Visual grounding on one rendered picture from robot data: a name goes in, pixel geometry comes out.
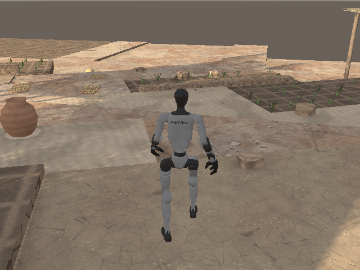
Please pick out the left robot hand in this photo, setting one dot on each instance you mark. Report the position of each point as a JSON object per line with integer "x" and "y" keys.
{"x": 156, "y": 154}

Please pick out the robot right thigh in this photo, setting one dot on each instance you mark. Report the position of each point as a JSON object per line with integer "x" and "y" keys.
{"x": 192, "y": 164}

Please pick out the right robot forearm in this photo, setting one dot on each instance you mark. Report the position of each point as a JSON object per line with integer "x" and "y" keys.
{"x": 209, "y": 151}

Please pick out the right robot hand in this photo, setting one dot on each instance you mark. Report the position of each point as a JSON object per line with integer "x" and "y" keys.
{"x": 215, "y": 166}

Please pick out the left robot forearm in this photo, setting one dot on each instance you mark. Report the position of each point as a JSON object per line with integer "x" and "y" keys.
{"x": 154, "y": 144}

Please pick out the left robot upper arm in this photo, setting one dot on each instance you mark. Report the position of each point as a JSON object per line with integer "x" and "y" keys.
{"x": 160, "y": 126}

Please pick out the right robot foot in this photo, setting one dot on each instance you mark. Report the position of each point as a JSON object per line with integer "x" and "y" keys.
{"x": 193, "y": 213}

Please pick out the right robot upper arm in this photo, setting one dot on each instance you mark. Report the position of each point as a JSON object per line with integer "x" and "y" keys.
{"x": 200, "y": 128}

